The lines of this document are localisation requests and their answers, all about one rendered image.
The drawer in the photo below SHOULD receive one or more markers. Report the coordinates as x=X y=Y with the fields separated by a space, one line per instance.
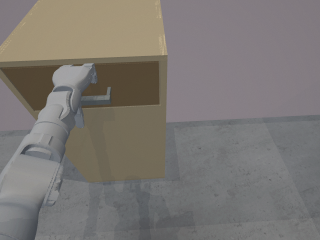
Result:
x=132 y=83

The robot left upper arm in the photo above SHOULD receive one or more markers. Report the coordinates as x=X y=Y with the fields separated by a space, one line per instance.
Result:
x=31 y=184

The robot left hand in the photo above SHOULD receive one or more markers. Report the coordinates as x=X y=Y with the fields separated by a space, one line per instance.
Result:
x=80 y=77

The left robot forearm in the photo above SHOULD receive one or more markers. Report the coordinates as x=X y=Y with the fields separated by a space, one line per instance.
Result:
x=50 y=132

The cabinet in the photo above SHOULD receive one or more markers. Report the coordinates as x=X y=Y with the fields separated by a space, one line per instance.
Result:
x=118 y=143

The handle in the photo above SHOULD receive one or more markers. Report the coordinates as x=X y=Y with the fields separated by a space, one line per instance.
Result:
x=97 y=99

